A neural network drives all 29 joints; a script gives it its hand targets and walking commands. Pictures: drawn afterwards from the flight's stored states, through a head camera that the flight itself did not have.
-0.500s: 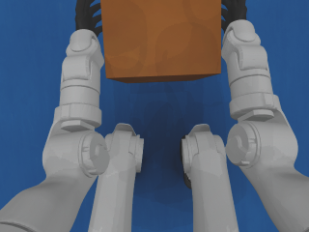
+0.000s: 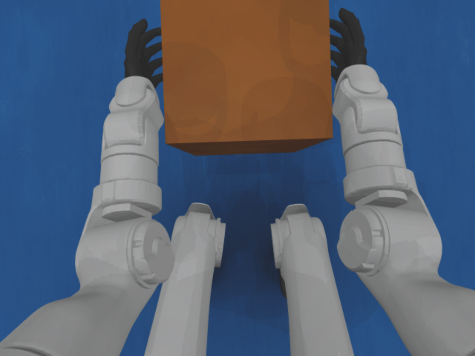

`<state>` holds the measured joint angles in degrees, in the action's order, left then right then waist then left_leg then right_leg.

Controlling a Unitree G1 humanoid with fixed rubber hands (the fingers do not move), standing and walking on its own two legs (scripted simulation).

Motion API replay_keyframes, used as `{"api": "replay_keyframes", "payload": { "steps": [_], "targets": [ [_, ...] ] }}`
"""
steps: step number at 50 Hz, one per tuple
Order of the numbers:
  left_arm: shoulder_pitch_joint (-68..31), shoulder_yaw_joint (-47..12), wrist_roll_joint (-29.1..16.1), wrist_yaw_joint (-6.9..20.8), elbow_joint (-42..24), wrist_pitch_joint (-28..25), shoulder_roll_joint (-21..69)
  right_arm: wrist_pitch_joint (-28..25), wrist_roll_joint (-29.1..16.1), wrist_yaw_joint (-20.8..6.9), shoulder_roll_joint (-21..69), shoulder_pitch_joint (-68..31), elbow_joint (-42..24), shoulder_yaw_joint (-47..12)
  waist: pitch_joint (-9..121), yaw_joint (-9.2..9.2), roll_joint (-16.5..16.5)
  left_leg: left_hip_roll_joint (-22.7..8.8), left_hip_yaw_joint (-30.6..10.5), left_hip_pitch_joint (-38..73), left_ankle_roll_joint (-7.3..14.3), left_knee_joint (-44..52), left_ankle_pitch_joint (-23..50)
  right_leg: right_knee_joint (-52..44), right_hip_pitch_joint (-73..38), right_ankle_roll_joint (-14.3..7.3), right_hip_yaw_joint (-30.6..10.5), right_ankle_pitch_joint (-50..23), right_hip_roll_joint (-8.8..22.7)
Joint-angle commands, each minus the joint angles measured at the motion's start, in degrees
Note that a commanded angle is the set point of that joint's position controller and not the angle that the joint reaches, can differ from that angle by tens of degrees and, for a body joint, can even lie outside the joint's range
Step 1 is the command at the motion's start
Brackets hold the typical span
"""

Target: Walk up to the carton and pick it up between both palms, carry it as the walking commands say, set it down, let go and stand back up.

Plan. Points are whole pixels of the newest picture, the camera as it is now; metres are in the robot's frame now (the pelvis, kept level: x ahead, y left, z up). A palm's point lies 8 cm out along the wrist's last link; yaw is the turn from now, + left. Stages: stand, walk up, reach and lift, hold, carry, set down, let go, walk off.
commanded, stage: reach and lift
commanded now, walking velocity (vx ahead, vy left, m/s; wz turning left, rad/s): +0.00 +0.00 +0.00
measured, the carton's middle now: (244, 89) +0.51 +0.00 -0.15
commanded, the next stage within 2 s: none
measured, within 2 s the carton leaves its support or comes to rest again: neither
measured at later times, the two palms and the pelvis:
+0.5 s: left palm (119, 68) +0.49 +0.15 -0.01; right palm (373, 56) +0.50 -0.15 -0.01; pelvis +0.01 +0.00 +0.06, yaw -1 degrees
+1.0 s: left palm (85, 54) +0.47 +0.15 +0.07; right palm (412, 38) +0.48 -0.15 +0.07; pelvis +0.03 +0.00 +0.12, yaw -1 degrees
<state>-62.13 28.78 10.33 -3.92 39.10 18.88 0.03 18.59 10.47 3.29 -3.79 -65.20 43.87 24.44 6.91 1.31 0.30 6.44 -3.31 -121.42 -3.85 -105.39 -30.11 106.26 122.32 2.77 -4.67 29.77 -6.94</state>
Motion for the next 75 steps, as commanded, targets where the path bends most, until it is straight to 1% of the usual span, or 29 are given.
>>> {"api": "replay_keyframes", "payload": {
  "steps": [1,6,15,37,61,75],
  "targets": [
    [-37.1,-28.3,-6.3,13.8,2.2,-0.2,55.5,0.0,-5.9,-13.3,58.7,-31.9,2.2,-25.4,58.0,0.61,2.4,3.5,8.3,31.1,2.0,10.6,12.1,-11.3,-35.2,-1.0,7.8,-11.6,-3.0],
    [-36.0,-28.1,-5.8,14.0,2.2,0.0,56.4,0.1,-5.4,-13.4,59.6,-30.8,2.1,-25.3,58.5,0.68,2.4,3.6,8.2,33.2,1.9,12.5,12.4,-13.3,-37.4,-0.9,7.7,-11.8,-3.2],
    [-33.5,-29.5,-6.1,14.1,1.3,0.2,58.2,0.1,-5.6,-13.4,61.3,-28.3,1.2,-26.8,59.0,0.71,2.4,3.6,7.7,37.5,1.7,15.9,13.5,-16.8,-41.7,-0.7,7.4,-13.0,-3.4],
    [-25.3,-31.0,-5.3,14.3,1.3,-0.3,61.4,-0.6,-4.8,-13.6,64.1,-20.4,0.8,-28.1,54.9,0.57,1.7,3.4,6.0,47.7,1.3,25.4,15.1,-26.4,-50.7,-0.9,6.0,-14.5,-3.2],
    [-13.1,-33.6,-4.1,14.7,0.2,-1.9,62.9,-2.4,-4.7,-13.6,66.6,-8.9,-0.4,-31.0,48.1,0.6,1.7,2.7,3.9,59.9,1.6,37.8,17.6,-38.8,-64.0,-1.2,3.5,-17.7,-2.2],
    [-4.8,-35.9,-3.6,15.1,-1.5,-2.9,63.8,-3.3,-4.3,-13.8,67.8,-0.9,-2.0,-33.2,43.6,0.78,1.7,2.1,2.6,68.3,1.9,45.7,20.8,-46.7,-72.5,-1.6,1.7,-21.0,-1.5]
  ]
}}
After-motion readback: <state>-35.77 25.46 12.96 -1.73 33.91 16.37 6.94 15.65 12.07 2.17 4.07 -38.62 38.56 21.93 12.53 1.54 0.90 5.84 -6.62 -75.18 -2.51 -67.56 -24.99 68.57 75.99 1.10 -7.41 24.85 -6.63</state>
